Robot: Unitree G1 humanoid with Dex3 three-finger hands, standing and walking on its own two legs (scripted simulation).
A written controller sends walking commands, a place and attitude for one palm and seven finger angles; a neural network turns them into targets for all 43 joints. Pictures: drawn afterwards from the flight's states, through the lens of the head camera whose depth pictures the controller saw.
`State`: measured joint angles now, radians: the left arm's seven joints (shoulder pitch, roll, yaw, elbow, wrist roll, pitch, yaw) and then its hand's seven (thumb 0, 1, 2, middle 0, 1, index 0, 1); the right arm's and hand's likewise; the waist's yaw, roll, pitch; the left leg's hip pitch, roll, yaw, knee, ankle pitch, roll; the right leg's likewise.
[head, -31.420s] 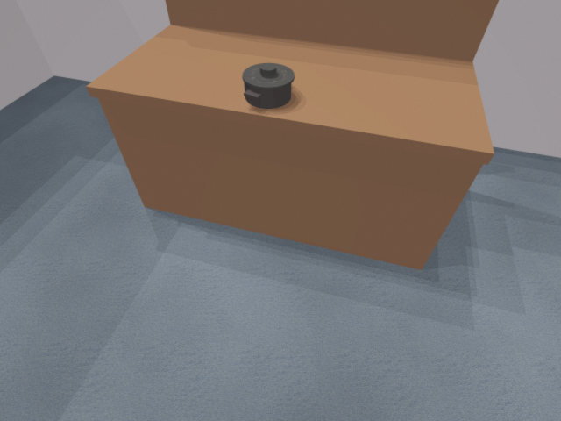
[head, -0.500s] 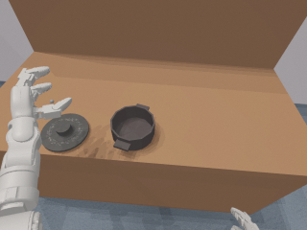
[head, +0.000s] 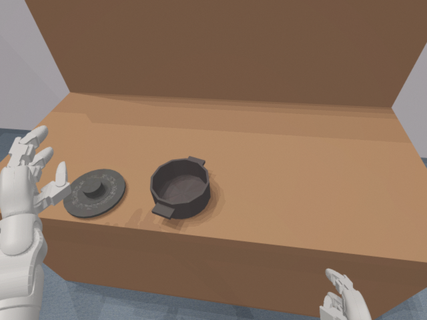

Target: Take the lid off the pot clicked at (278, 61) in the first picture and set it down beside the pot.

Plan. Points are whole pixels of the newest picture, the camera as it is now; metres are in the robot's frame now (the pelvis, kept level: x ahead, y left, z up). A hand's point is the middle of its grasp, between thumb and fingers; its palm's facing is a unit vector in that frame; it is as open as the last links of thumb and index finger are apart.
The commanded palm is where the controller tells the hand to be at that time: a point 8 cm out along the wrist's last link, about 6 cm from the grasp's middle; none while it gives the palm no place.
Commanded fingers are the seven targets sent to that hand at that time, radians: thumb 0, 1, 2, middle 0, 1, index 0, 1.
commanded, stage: draw the hand back to the body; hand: left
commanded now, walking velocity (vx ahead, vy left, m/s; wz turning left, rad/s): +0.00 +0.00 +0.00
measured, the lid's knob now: (92, 187) +0.46 +0.39 -0.08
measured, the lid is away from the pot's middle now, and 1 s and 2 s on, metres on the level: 0.25 0.25 0.25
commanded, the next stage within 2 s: step back with the hand held close in 0.88 s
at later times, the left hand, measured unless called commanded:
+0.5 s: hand (44, 225) +0.21 +0.27 +0.15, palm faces +0.41 -0.85 -0.32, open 7.4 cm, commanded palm +0.15 +0.30 +0.17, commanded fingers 0.00 0.90 0.90 -0.20 -0.30 -0.20 -0.30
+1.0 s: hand (14, 256) +0.16 +0.28 +0.15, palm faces +0.39 -0.85 -0.35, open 7.4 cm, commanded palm +0.11 +0.32 +0.18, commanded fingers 0.00 0.90 0.90 -0.20 -0.30 -0.20 -0.30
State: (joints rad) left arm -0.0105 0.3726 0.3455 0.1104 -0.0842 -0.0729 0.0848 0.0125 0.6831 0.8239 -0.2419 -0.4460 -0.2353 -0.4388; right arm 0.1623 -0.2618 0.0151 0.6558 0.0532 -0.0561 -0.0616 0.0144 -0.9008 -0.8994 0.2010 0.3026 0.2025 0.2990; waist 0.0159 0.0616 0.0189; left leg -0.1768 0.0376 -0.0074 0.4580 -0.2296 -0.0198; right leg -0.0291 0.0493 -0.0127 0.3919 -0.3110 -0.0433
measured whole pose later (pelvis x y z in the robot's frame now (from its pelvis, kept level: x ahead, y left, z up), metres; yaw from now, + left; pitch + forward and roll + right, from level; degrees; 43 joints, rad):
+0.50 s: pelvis -0.01 +0.01 +0.00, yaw +0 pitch -5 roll +0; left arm 0.33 0.33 0.31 -0.25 -0.10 -0.11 0.08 0.02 0.89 0.90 -0.21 -0.31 -0.20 -0.30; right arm 0.16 -0.23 0.02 0.64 0.04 -0.08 -0.07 0.02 -0.90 -0.90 0.20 0.30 0.20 0.30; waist 0.04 0.06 0.03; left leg -0.15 0.03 0.00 0.44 -0.21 -0.01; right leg 0.00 0.04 -0.01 0.37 -0.29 -0.03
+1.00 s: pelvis -0.01 +0.04 +0.00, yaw +0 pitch -5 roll -1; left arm 0.54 0.33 0.28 -0.48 -0.08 -0.09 0.09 0.02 0.89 0.90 -0.21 -0.30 -0.21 -0.30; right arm 0.16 -0.20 0.04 0.62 0.02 -0.10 -0.07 0.02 -0.90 -0.90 0.20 0.30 0.20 0.30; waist 0.07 0.05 0.02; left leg -0.16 0.00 0.00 0.46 -0.22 0.02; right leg 0.00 0.01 -0.01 0.36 -0.28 0.00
